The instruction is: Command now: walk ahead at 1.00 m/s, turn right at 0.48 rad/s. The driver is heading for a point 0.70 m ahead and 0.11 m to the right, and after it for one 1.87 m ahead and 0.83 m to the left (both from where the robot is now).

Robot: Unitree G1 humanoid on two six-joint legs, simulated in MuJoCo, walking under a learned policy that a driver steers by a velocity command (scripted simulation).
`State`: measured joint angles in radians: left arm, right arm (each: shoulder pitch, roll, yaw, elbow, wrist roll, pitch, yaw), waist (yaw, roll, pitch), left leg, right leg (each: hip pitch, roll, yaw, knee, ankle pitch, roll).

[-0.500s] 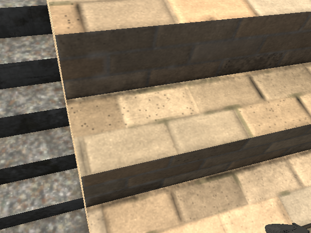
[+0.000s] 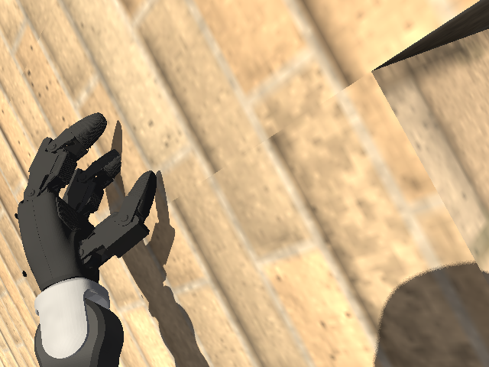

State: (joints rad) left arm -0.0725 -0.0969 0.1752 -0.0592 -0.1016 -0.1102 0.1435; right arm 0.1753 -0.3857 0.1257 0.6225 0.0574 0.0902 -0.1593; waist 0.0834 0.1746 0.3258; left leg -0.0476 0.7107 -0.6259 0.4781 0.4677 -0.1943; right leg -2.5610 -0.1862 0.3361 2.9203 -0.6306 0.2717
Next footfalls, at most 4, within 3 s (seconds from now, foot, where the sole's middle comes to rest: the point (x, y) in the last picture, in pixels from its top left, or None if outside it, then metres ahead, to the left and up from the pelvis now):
none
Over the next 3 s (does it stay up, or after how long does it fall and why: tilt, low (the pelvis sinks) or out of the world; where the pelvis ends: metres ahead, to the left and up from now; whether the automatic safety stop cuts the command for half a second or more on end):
falls after 0.06 s (tilt)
